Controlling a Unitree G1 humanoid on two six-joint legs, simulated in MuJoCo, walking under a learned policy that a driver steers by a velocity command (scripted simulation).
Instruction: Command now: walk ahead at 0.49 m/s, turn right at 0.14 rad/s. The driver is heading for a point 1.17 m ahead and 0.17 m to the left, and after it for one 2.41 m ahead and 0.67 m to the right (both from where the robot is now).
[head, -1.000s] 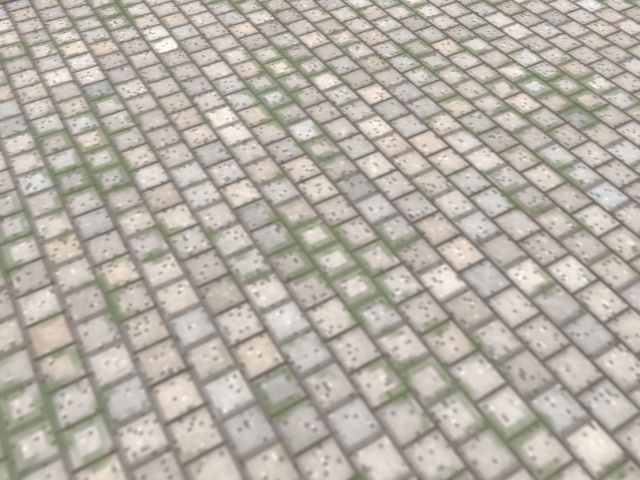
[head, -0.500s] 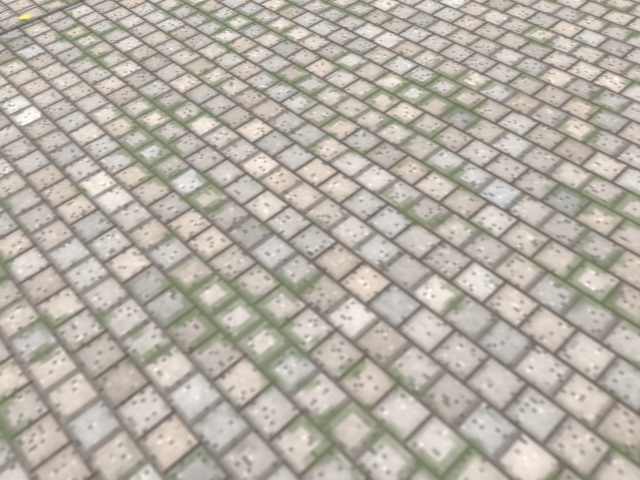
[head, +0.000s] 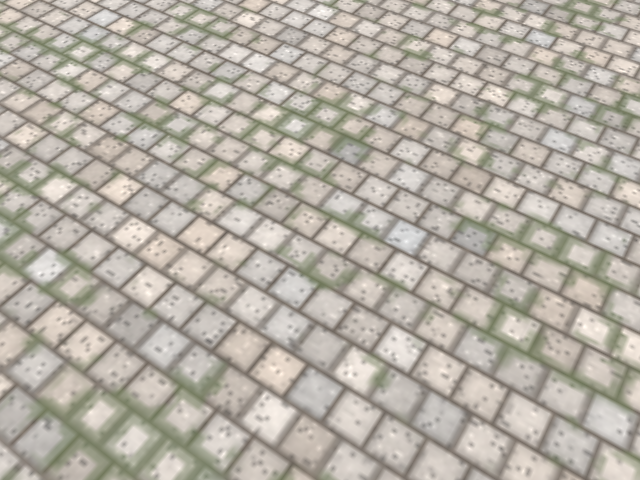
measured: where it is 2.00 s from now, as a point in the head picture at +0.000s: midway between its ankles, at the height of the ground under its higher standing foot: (269, 261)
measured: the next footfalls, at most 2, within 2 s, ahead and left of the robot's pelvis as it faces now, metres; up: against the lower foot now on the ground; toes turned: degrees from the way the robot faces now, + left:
right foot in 0.38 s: +0.37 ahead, -0.16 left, +0.00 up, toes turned -2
left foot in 0.96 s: +0.66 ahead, +0.09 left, +0.00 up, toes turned +16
